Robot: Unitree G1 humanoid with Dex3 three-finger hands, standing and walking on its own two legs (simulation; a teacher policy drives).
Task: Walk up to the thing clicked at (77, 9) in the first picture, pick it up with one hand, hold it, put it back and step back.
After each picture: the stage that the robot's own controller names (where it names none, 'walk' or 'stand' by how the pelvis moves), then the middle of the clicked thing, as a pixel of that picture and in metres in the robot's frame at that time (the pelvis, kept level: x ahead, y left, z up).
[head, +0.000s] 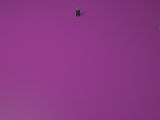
stand; (78, 12) +2.15 +0.07 -0.72
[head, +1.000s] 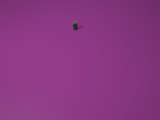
walk; (75, 25) +2.01 +0.23 -0.71
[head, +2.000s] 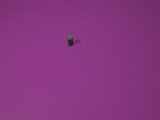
walk; (70, 40) +1.41 +0.24 -0.72
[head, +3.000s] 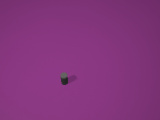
walk; (64, 78) +0.90 +0.21 -0.70
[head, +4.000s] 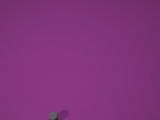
walk; (53, 118) +0.51 +0.20 -0.71
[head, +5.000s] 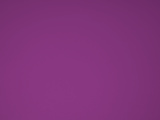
stand; out of the picture +0.39 +0.20 -0.72
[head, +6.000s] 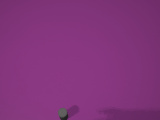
stand; (63, 114) +0.43 +0.17 -0.70
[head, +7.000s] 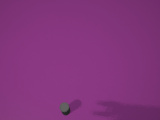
stand; (65, 109) +0.42 +0.17 -0.67
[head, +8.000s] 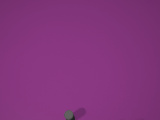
stand; (69, 116) +0.43 +0.19 -0.70
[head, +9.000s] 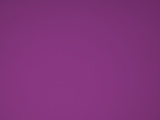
stand; out of the picture +0.42 +0.17 -0.72
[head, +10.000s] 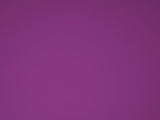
stand; out of the picture +0.40 +0.17 -0.73
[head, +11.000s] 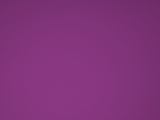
stand; out of the picture +0.39 +0.18 -0.73
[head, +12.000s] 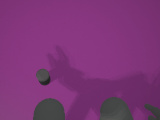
go down; (43, 77) +0.45 +0.19 -0.43
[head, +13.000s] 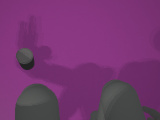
go down; (26, 59) +0.47 +0.22 -0.29
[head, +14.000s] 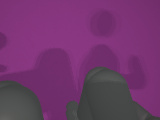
close in; out of the picture +0.44 +0.26 -0.23
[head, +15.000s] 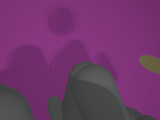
close; out of the picture +0.45 +0.27 -0.23
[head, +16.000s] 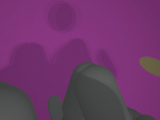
lift; out of the picture +0.43 +0.26 -0.23
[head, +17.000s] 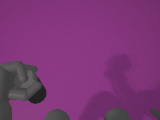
lift; (31, 87) +0.34 +0.19 -0.03
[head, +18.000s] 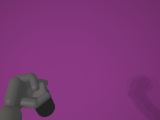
hold; (41, 99) +0.31 +0.16 -0.02
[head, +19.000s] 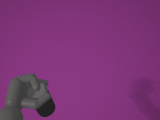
hold; (41, 100) +0.32 +0.16 -0.01
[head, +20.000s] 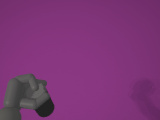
hold; (40, 100) +0.32 +0.17 -0.01
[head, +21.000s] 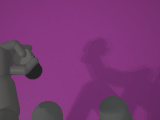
crouch; (28, 64) +0.43 +0.18 -0.09
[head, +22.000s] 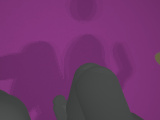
lower; out of the picture +0.44 +0.28 -0.23
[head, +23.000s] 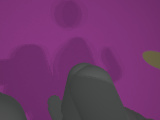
lower; out of the picture +0.44 +0.29 -0.23
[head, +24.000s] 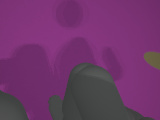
lower; out of the picture +0.44 +0.29 -0.23
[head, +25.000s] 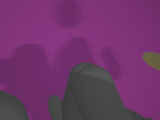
lower; out of the picture +0.44 +0.28 -0.24
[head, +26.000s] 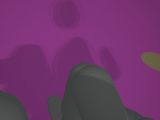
loosen; out of the picture +0.44 +0.28 -0.24
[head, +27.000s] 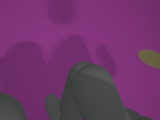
withdraw; out of the picture +0.44 +0.28 -0.23
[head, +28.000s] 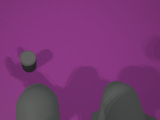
walk; (28, 62) +0.46 +0.22 -0.30
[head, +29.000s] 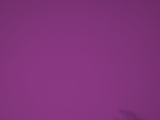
stand; out of the picture +0.40 +0.16 -0.65
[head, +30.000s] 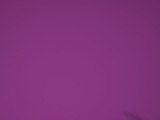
stand; out of the picture +0.41 +0.17 -0.66
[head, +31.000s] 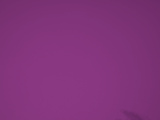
stand; out of the picture +0.40 +0.17 -0.67
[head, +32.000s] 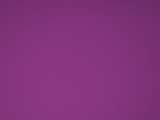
stand; out of the picture +0.42 +0.15 -0.72
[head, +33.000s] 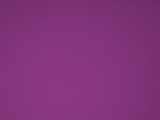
stand; out of the picture +0.39 +0.17 -0.73
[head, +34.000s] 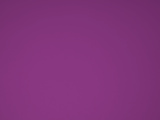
walk; out of the picture +0.39 +0.17 -0.72
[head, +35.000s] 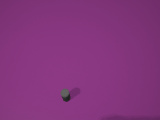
walk; (65, 95) +0.57 +0.18 -0.70
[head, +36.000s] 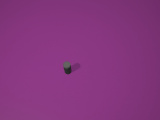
walk; (67, 68) +0.84 +0.17 -0.69
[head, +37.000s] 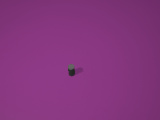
stand; (71, 70) +1.02 +0.16 -0.71
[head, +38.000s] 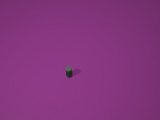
stand; (69, 71) +1.03 +0.17 -0.73
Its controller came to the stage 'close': yes
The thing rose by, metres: 0.70
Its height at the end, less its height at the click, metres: +0.00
